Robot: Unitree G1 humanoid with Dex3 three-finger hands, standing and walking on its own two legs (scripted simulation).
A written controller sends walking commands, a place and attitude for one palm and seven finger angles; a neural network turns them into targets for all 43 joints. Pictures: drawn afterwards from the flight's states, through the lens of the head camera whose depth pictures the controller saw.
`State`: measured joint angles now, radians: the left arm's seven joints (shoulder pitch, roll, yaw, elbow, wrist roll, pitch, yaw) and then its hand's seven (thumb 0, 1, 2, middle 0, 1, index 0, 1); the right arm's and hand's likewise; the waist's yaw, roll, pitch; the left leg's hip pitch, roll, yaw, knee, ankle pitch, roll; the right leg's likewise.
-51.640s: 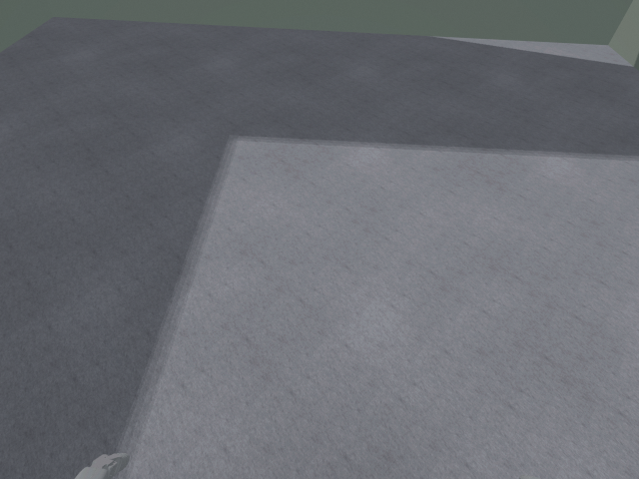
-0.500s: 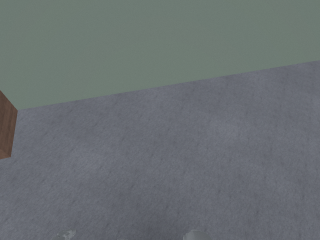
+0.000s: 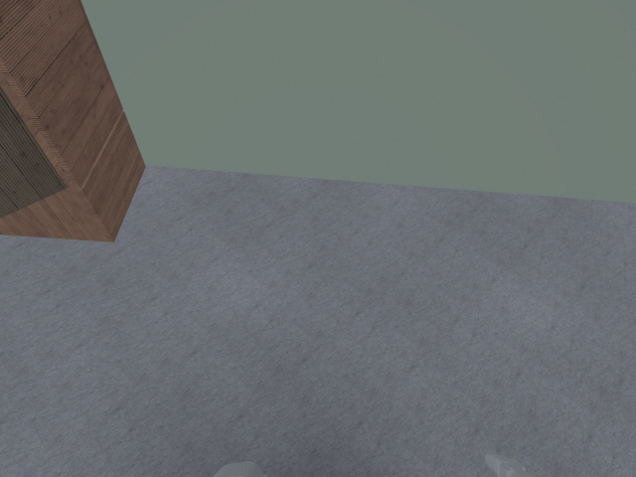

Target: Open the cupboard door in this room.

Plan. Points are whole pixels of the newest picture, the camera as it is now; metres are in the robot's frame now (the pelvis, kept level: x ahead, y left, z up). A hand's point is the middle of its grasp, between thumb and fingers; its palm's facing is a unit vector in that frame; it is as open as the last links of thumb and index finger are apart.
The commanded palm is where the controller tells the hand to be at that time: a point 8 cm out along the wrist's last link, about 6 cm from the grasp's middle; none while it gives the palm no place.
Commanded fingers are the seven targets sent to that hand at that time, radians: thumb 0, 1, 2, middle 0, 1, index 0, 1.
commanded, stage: turn to face it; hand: left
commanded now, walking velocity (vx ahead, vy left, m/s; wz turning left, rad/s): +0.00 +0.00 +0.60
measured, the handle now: out of the picture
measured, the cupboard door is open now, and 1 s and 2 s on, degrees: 45 45 45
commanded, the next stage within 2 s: take the last steps up to it in 1.18 s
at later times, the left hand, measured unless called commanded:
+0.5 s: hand out of the picture +0.05 +0.17 -0.13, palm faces +0.28 -0.92 -0.27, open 7.4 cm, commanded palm none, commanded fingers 0.00 0.90 0.90 -0.20 -0.30 -0.20 -0.30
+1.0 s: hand out of the picture -0.02 +0.19 -0.14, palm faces +0.55 -0.78 -0.28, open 7.4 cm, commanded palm none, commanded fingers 0.00 0.90 0.90 -0.20 -0.30 -0.20 -0.30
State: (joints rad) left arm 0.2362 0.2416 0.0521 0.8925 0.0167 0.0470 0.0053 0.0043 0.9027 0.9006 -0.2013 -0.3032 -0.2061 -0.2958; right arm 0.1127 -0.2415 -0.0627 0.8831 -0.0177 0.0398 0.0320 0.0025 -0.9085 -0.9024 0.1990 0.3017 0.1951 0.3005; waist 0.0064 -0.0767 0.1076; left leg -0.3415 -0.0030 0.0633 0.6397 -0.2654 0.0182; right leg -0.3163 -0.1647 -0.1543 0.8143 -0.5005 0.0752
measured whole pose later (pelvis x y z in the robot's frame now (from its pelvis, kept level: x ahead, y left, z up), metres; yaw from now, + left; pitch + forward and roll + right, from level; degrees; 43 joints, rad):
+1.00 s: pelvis +0.02 -0.05 +0.01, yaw +33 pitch +1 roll +0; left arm 0.17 0.27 0.07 0.87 0.01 0.04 0.01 0.01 0.91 0.90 -0.20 -0.30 -0.20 -0.29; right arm 0.15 -0.22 -0.04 0.90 -0.03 0.05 0.01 0.00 -0.90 -0.90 0.20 0.30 0.20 0.30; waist 0.00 0.00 0.08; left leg -0.34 -0.02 -0.10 0.55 -0.23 -0.01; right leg -0.33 -0.04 -0.03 0.70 -0.39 0.06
